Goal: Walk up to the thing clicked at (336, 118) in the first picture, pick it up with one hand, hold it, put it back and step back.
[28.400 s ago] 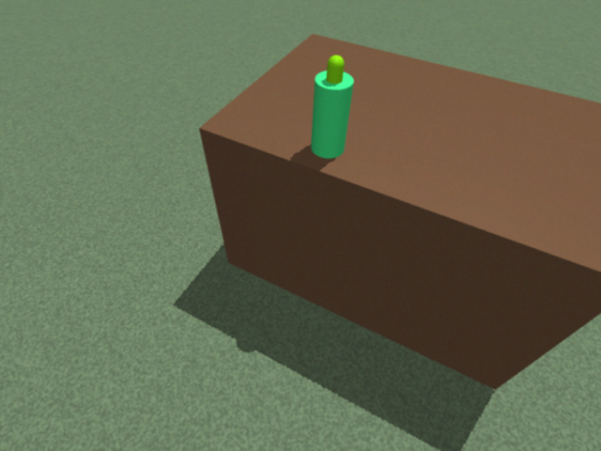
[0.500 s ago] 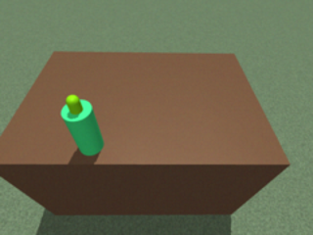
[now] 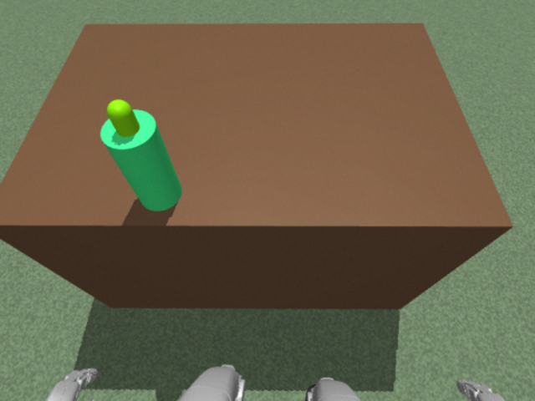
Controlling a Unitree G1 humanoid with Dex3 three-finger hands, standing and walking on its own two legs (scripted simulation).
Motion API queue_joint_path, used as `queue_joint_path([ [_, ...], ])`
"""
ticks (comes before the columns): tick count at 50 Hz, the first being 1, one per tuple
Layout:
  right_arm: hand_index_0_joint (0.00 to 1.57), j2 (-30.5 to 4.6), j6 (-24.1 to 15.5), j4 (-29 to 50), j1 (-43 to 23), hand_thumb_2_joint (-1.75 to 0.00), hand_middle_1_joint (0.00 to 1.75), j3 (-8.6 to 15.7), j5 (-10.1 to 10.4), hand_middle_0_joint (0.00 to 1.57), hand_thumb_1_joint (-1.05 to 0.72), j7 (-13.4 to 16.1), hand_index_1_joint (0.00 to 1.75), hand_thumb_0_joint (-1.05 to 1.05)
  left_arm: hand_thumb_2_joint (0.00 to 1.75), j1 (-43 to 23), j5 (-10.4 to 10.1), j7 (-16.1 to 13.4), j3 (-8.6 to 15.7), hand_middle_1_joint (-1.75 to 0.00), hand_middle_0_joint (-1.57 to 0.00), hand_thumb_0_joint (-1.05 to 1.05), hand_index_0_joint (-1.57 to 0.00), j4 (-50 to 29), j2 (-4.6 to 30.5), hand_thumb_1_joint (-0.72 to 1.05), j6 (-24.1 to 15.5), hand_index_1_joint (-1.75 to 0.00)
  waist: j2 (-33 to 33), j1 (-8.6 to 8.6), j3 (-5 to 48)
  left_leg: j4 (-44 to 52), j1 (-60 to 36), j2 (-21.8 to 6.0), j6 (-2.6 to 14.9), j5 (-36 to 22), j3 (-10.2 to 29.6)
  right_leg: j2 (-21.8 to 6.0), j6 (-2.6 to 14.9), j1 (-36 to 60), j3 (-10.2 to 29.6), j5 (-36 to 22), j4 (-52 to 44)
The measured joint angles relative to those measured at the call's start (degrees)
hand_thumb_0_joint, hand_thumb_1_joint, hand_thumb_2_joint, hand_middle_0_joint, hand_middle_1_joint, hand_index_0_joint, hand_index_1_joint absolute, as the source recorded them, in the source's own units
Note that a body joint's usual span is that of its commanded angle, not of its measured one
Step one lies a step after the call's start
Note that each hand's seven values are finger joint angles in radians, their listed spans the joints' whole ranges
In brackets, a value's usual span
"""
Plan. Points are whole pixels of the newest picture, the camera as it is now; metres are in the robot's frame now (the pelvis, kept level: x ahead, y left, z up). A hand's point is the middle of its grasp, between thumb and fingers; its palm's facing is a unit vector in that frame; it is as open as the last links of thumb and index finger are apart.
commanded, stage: step back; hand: left
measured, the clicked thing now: (142, 155) +0.49 +0.23 +0.01
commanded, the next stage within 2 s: none
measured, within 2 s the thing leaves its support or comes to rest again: neither
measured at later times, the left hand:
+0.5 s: hand out of the picture +0.03 +0.29 -0.16, palm faces -0.10 -0.92 -0.38, open 7.4 cm
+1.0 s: hand out of the picture -0.06 +0.31 -0.15, palm faces -0.02 -0.94 -0.34, open 7.3 cm
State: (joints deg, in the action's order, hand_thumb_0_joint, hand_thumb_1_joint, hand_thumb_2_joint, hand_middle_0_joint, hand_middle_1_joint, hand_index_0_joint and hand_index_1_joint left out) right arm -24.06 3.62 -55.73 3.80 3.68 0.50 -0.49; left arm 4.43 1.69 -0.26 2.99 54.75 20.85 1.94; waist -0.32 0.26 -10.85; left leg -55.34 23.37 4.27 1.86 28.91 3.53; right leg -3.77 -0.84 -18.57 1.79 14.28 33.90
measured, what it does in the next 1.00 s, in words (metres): walks backwards: left foot, then right foot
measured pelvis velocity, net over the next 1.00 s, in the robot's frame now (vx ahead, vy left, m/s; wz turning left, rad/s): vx -0.21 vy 0.06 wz -0.01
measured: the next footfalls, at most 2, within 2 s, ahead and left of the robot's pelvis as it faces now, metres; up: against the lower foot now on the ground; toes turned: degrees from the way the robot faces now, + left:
left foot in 0.10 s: -0.02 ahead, +0.13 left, +0.00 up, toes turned -1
right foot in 0.52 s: -0.06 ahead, -0.08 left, +0.00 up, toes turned -1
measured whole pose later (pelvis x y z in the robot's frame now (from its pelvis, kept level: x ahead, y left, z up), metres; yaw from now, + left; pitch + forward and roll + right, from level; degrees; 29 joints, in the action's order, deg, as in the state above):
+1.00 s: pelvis -0.21 +0.06 -0.01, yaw -1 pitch -3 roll +0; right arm -20.5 1.2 -50.3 10.5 1.8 -2.3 0.5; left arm 6.0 1.2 -0.3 4.6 44.7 21.7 4.9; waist 3.0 0.5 -10.5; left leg -37.5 15.4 2.0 1.8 19.0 2.2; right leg 4.1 0.7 -26.9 6.5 27.7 53.9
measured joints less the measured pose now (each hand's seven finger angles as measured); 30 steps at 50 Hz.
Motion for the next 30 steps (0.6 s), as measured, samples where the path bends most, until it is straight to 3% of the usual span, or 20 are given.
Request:
queue_joint_path([
  [3, 0.2, 0.14, -0.47, 1.09, 2.0, -0.9, 0.3, -0.16, 0.07, 0.21, -0.91, -0.1, 0.3, 0.0, 0.9, -0.86, 0.53, -0.25, 0.14, -0.3, -0.2, 0.01, -0.21, -1.83, 0.59, 0.9, 0.49, -0.3, 0.61, 0.35, 0.86, 3.9, -2.83, -0.94, -0.08, -0.9, -0.6, -0.66, -1.13, -2.46, -0.09, -0.49, 1.01],
  [6, 0.2, 0.86, -1.31, 1.05, 3.79, -0.9, 0.3, -0.13, -1.01, 0.21, -0.91, 0.22, 0.3, 0.0, 0.9, -2.31, -0.29, -0.31, 0.33, -0.3, -0.2, 0.01, -0.21, -4.14, 1.79, 0.9, 0.9, -0.3, 2.02, 0.91, 0.7, 17.35, -8.67, -1.98, -0.76, -5.27, -1.32, -1.68, -2.33, -5.43, -0.23, 0.53, 5.02],
  [7, 0.2, 1.94, -1.44, 0.75, 3.8, -0.9, 0.3, -0.07, -1.65, 0.21, -0.91, 0.42, 0.3, 0.0, 0.9, -3.13, -0.72, -0.41, 0.63, -0.3, -0.2, 0.01, -0.21, -4.58, 2.45, 0.9, 1.19, -0.3, 3.99, 0.45, -0.43, 17.6, -9.12, -0.89, -0.63, -5.44, -2.28, -1.97, -0.98, -6.32, 1.83, 1.29, 7.37],
  [9, 0.2, 3.44, -1.41, 0.76, 4.43, -0.9, 0.3, -0.66, -2.44, 0.21, -0.91, 0.17, 0.3, 0.0, 0.9, -3.46, -1.11, -1.05, 1.09, -0.3, -0.2, 0.01, -0.21, -5.0, 2.73, 0.91, 1.71, -0.3, 5.04, -0.03, -1.31, 17.16, -9.01, -1.15, -0.15, -6.26, -3.01, 2.4, 0.71, -7.85, 6.42, 10.89, 14.43],
  [11, 0.2, 4.26, -1.44, 1.09, 5.49, -0.9, 0.3, -1.06, -2.59, 0.21, -0.91, 0.06, 0.3, 0.0, 0.9, -2.99, -1.0, -1.48, 0.92, -0.3, -0.2, 0.01, -0.21, -4.61, 2.34, 0.91, 2.11, -0.3, 4.0, 1.09, -0.79, 18.43, -8.72, -2.43, 0.16, -7.78, -1.85, 7.41, 1.35, -9.02, 7.91, 16.33, 22.51],
  [13, 0.2, 4.78, -1.39, 1.36, 6.12, -0.9, 0.3, -1.31, -2.9, 0.21, -0.91, 0.46, 0.3, 0.0, 0.9, -2.19, -1.37, -1.31, 0.78, -0.3, -0.2, 0.01, -0.21, -4.48, 2.08, 0.91, 2.2, -0.3, 3.74, 1.22, -0.1, 21.35, -8.92, -3.0, 0.26, -9.92, -1.9, 10.1, 1.72, -9.88, 8.53, 15.46, 28.55],
  [15, 0.2, 4.8, -1.46, 1.86, 6.04, -0.9, 0.3, -1.25, -2.65, 0.21, -0.9, 0.99, 0.3, 0.01, 0.9, -0.89, -1.47, -0.99, 0.73, -0.3, -0.2, 0.01, -0.21, -4.99, 1.8, 0.91, 1.9, -0.3, 3.63, 0.65, 0.07, 23.37, -9.01, -3.25, 0.38, -11.43, -2.91, 10.9, 1.65, -9.71, 8.36, 13.38, 31.04],
  [19, 0.2, 4.34, -1.91, 3.86, 4.97, -0.9, 0.3, -0.78, -2.06, 0.21, -0.9, 1.84, 0.3, 0.01, 0.9, 1.69, -1.02, -0.64, 0.82, -0.3, -0.2, 0.01, -0.21, -5.12, 1.18, 0.91, 1.51, -0.3, 2.84, 0.25, -0.72, 23.44, -8.68, -3.47, 0.77, -12.2, -4.7, 9.76, 0.11, -5.5, 6.7, 13.11, 26.21],
  [22, 0.2, 4.08, -2.17, 5.55, 4.09, -0.9, 0.3, -0.76, -1.79, 0.21, -0.9, 2.0, 0.3, 0.01, 0.9, 2.96, -0.83, -0.39, 0.97, -0.3, -0.2, 0.01, -0.21, -4.93, 1.03, 0.91, 1.53, -0.3, 2.46, 0.09, -1.16, 21.78, -7.8, -3.5, 0.76, -11.94, -6.17, 7.99, -0.07, -1.84, 5.1, 13.11, 18.29],
  [25, 0.2, 3.47, -1.76, 6.6, 3.3, -0.9, 0.3, -0.92, -1.45, 0.21, -0.9, 1.79, 0.3, 0.0, 0.9, 4.01, -0.53, -0.09, 1.17, -0.3, -0.2, 0.01, -0.21, -4.85, 0.79, 0.91, 1.03, -0.3, 1.63, -0.29, -0.89, 18.28, -6.01, -3.92, 0.31, -10.75, -7.52, 6.11, 0.82, 2.44, 2.52, 9.37, 6.79],
  [28, 0.2, 2.26, -0.88, 6.08, 2.05, -0.9, 0.3, -0.74, -0.68, 0.21, -0.9, 1.74, 0.3, 0.0, 0.9, 4.21, 0.09, 0.05, 1.16, -0.3, -0.2, 0.01, -0.21, -4.22, -1.03, 0.91, 0.31, -0.3, -2.96, 0.64, -1.33, 14.41, -4.54, -6.24, -0.25, -10.02, -5.07, 8.27, 2.55, 4.82, -0.05, 4.87, 2.18],
  [30, 0.2, 2.77, -0.29, 5.63, 2.01, -0.9, 0.3, -0.88, -0.35, 0.21, -0.91, 1.93, 0.3, 0.01, 0.9, 4.7, 0.21, 0.5, 0.8, -0.3, -0.2, 0.01, -0.21, -5.03, -0.98, 0.91, 0.12, -0.3, -2.25, 0.0, -0.32, 7.15, -2.05, -3.22, -0.76, -1.75, -1.63, 7.41, 3.25, 3.85, 0.39, 4.54, 2.51],
])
